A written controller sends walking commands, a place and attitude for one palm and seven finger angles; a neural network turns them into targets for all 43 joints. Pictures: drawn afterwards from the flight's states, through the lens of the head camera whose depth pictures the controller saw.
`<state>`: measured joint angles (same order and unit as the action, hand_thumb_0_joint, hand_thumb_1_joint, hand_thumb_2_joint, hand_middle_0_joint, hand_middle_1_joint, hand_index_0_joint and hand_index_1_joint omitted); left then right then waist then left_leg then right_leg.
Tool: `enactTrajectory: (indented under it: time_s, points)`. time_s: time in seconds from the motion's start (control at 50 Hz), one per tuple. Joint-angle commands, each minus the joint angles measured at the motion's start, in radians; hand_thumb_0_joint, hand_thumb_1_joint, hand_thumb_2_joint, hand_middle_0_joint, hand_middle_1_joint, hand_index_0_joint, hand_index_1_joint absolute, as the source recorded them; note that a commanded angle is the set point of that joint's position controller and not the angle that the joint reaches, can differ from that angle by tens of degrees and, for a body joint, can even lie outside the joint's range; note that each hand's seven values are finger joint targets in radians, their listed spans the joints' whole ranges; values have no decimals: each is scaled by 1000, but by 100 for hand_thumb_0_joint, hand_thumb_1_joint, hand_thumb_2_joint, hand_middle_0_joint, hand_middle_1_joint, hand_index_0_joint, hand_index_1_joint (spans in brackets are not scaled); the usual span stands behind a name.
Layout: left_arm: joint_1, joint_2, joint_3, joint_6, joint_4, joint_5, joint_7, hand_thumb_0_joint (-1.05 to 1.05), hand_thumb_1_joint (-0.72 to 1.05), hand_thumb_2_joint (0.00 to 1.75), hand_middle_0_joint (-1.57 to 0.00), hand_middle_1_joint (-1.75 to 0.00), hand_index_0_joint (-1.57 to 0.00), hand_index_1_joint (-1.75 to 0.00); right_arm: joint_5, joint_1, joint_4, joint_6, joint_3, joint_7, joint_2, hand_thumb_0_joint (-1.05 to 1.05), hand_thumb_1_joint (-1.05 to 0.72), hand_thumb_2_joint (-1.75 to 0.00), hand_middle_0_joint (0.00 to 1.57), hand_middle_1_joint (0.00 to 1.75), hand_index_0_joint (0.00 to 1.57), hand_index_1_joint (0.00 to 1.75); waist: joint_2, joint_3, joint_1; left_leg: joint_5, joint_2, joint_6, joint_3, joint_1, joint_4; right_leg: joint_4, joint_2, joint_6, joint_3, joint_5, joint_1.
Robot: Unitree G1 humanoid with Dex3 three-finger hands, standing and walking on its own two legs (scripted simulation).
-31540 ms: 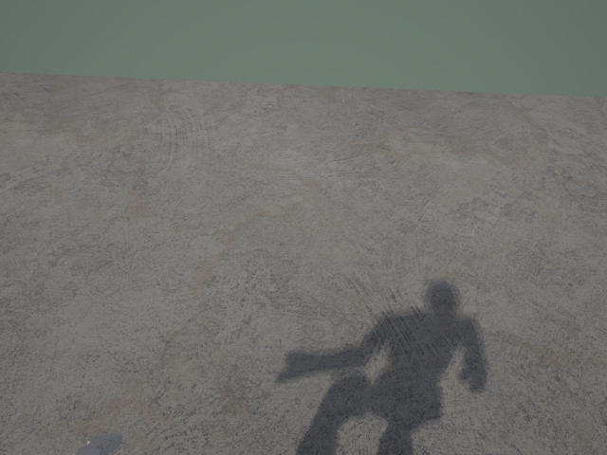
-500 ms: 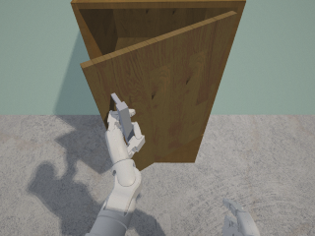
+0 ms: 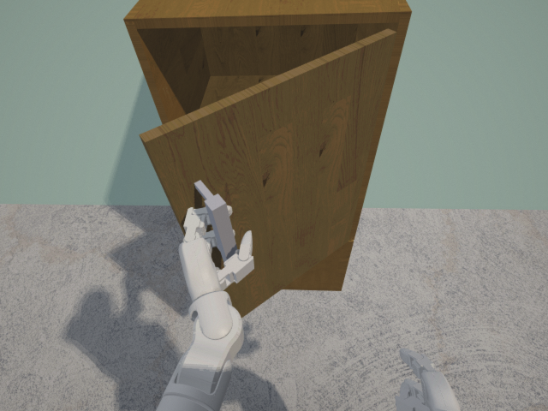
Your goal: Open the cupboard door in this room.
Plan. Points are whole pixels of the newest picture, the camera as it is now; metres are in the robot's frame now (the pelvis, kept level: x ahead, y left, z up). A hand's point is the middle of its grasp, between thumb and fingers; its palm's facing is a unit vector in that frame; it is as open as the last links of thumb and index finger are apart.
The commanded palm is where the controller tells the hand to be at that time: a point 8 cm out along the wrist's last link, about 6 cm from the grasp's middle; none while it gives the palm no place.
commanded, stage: open thumb and fingers to let go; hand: left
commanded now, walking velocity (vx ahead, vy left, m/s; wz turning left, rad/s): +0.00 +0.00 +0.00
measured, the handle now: (217, 227) +0.36 +0.11 +0.07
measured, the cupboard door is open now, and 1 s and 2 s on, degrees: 39 40 40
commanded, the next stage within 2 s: slide the hand sideways off the handle in 0.56 s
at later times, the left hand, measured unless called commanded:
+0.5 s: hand (233, 259) +0.31 +0.08 +0.07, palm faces +0.33 -0.94 -0.04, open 14.9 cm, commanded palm +0.27 +0.11 +0.06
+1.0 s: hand (232, 282) +0.28 +0.07 +0.07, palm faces -0.09 -1.00 +0.03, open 16.5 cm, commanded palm +0.25 +0.13 +0.06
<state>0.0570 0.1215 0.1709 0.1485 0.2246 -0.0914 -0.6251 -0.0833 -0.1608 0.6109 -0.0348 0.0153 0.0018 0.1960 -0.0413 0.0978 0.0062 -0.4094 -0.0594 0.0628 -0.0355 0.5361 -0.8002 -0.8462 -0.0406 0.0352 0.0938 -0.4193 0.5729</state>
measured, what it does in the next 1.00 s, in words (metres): stands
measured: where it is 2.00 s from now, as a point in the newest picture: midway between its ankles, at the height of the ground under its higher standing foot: outside the picture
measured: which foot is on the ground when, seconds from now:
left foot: down 0.00-1.00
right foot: down 0.00-1.00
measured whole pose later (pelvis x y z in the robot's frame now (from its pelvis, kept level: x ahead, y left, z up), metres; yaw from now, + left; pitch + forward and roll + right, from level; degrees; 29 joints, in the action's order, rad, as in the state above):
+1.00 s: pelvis -0.02 +0.04 +0.00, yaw -2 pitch +6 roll +0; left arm 0.01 0.02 0.22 0.21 0.16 0.04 -0.15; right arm -0.01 -0.24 0.55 0.04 -0.02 0.01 0.21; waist -0.04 0.06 0.01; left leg -0.42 -0.03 0.02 0.01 0.56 -0.86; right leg -0.87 -0.07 -0.02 0.04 -0.39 0.59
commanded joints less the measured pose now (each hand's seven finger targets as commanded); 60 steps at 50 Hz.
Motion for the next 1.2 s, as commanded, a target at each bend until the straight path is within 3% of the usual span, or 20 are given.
enactTrajectory:
  time_s: [0.0, 0.12, 0.16, 0.24, 0.34, 0.38, 0.52, 0.64, 0.66, 0.68, 0.7, 0.72, 0.74, 0.78, 0.84, 0.88, 0.96, 1.04, 1.12, 1.18]
  points:
    - [239, 66, 14, 89, -229, -21, 18, 0, -8, 48, -33, -124, -33, -124, -1, 67, -141, 52, 26, 12, 65, 0, -90, -90, 20, 30, 20, 30, 166, 255, -22, 215, 75, -62, 50, -38, 28, 169, -9, -41, -91, 379, -210]
    - [219, 72, 24, 101, -260, -14, 25, 0, -50, 30, -30, -120, -30, -120, 3, 62, -151, 59, 26, 13, 65, 0, -90, -90, 20, 30, 20, 30, 152, 263, -14, 221, 77, -64, 54, -38, 32, 159, -1, -32, -78, 353, -210]
    - [203, 67, 17, 98, -250, -19, 21, 0, -50, 30, -30, -120, -30, -120, 4, 61, -153, 61, 28, 12, 67, 0, -90, -90, 20, 30, 20, 30, 157, 250, -9, 224, 73, -63, 52, -35, 33, 154, 3, -26, -70, 335, -200]
    - [215, 104, 57, 87, -225, -32, 14, 0, -50, 30, -27, -100, -27, -100, 8, 67, -154, 66, 25, 6, 70, 0, -90, -90, 20, 30, 20, 30, 138, 204, -22, 197, 69, -64, 49, -39, 35, 158, 14, -16, -48, 252, -149]
    - [276, 108, 56, 81, -219, -34, -8, 0, -50, 30, -22, -75, -22, -75, 9, 78, -152, 74, 25, 6, 71, 0, -90, -90, 20, 30, 20, 30, 121, 218, -20, 172, 67, -62, 43, -41, 39, 146, 23, -11, -36, 186, -125]
    - [249, 117, 58, 76, -225, -38, -16, 0, -50, 30, -21, -65, -21, -65, 7, 74, -154, 73, 26, 3, 66, 0, -90, -90, 20, 30, 20, 30, 97, 250, -8, 206, 65, -59, 45, -50, 37, 120, 29, -3, -25, 225, -137]
    - [292, 149, 76, 44, -220, -37, -42, 0, -50, 30, -15, -30, -15, -30, 9, 95, -157, 69, 20, -6, 64, 0, -90, -90, 20, 30, 20, 30, 88, 244, -7, 200, 60, -52, 36, -46, 40, 102, 38, 4, -5, 197, -112]
    - [320, 155, 62, 10, -190, -25, -59, 0, -50, 30, -15, -30, -15, -30, 10, 116, -155, 60, 12, -10, 60, 0, -90, -90, 20, 30, 20, 30, 98, 235, 3, 177, 62, -50, 33, -36, 51, 111, 41, 5, -2, 163, -111]
    - [271, 49, 284, 55, -192, -135, 171, 0, -50, 30, -15, -30, -15, -30, 13, 5, -120, 48, 16, -6, 100, 0, -90, -90, 20, 30, 20, 30, 182, 169, -95, 200, 56, -74, 30, -64, 38, 103, 33, 1, -37, 264, -71]
    - [324, -26, 201, 111, -252, -94, 293, 0, -50, 30, -15, -30, -15, -30, 24, 4, -164, 52, 20, 4, 97, 0, -90, -90, 20, 30, 20, 30, 136, 229, -68, 214, 62, -81, 38, -63, 25, 91, 27, 2, -41, 311, -92]
    - [336, -75, 173, 147, -272, -72, 367, 0, -50, 30, -15, -30, -15, -30, 24, 2, -174, 55, 17, 13, 100, 0, -90, -90, 20, 30, 20, 30, 125, 278, -47, 221, 71, -86, 39, -69, 24, 77, 24, 3, -50, 337, -132]
    - [337, -85, 170, 170, -295, -53, 432, 0, -50, 30, -15, -30, -15, -30, 30, 6, -183, 61, 15, 21, 98, 0, -90, -90, 20, 30, 20, 30, 90, 301, -44, 227, 71, -86, 42, -84, 23, 71, 23, 3, -51, 347, -141]
    - [313, -82, 183, 185, -300, -25, 500, 0, -50, 30, -15, -30, -15, -30, 40, -5, -194, 70, 10, 23, 99, 0, -90, -90, 20, 30, 20, 30, 71, 279, -49, 218, 69, -84, 39, -91, 26, 70, 23, 4, -49, 332, -129]
    - [318, -32, 179, 185, -284, 57, 562, 0, -50, 30, -15, -30, -15, -30, 63, 9, -213, 93, -3, 28, 89, 0, -90, -90, 20, 30, 20, 30, 25, 215, -53, 137, 68, -78, 31, -85, 43, 88, 29, 0, -33, 227, -84]
    - [266, -11, 115, 147, -276, 162, 555, 0, -50, 30, -15, -30, -15, -30, 83, 29, -231, 128, -10, 31, 94, 0, -90, -90, 20, 30, 20, 30, 89, 166, -35, 63, 66, -69, 15, -66, 78, 124, 39, -6, -13, 118, -86]
    - [232, -27, 68, 127, -274, 176, 519, 0, -50, 30, -15, -30, -15, -30, 81, 22, -230, 138, -8, 29, 100, 0, -90, -90, 20, 30, 20, 30, 132, 169, -21, 74, 66, -65, 13, -63, 91, 125, 39, -11, -8, 122, -97]
    - [154, -97, 23, 132, -318, 105, 457, 0, -50, 30, -15, -30, -15, -30, 64, 7, -240, 141, -1, 13, 102, 0, -90, -90, 20, 30, 20, 30, 142, 206, 2, 129, 67, -67, 29, -58, 84, 107, 30, -12, -23, 176, -122]
    - [46, -114, 32, 152, -349, 55, 452, 0, -50, 30, -15, -30, -15, -30, 60, -1, -255, 131, 2, -2, 99, 0, -90, -90, 20, 30, 20, 30, 103, 193, 14, 153, 65, -67, 41, -46, 74, 94, 30, -4, -30, 203, -123]
    - [-9, -123, 30, 153, -419, 77, 477, 0, -50, 30, -15, -30, -15, -30, 65, 7, -276, 127, -2, 1, 97, 0, -90, -90, 20, 30, 20, 30, 73, 172, 11, 115, 68, -67, 52, -39, 73, 104, 32, -7, -35, 180, -125]
    - [-48, -149, 9, 149, -458, 90, 490, 0, -50, 30, -15, -30, -15, -30, 64, 2, -280, 130, -1, 8, 99, 0, -90, -90, 20, 30, 20, 30, 101, 166, 6, 120, 66, -69, 46, -38, 67, 105, 33, -10, -36, 189, -128]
